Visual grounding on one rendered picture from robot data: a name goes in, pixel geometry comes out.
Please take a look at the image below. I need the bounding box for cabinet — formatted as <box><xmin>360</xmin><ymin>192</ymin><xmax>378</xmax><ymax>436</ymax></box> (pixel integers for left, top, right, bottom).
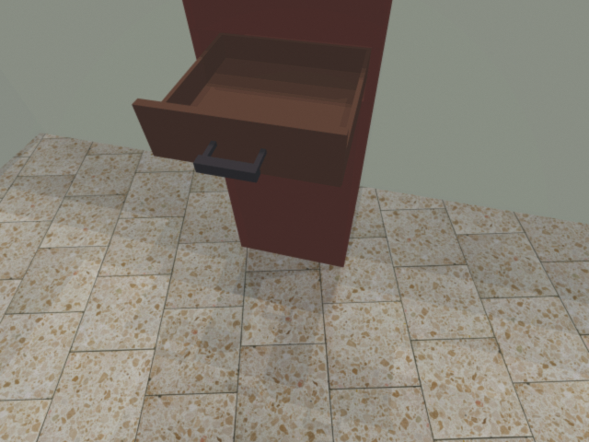
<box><xmin>182</xmin><ymin>0</ymin><xmax>392</xmax><ymax>267</ymax></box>

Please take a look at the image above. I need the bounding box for drawer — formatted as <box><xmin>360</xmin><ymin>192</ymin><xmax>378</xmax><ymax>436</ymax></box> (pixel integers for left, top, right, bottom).
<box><xmin>132</xmin><ymin>33</ymin><xmax>372</xmax><ymax>187</ymax></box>

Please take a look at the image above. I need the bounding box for handle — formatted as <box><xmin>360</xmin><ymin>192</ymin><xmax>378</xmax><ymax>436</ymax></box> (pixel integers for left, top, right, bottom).
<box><xmin>193</xmin><ymin>141</ymin><xmax>267</xmax><ymax>182</ymax></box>

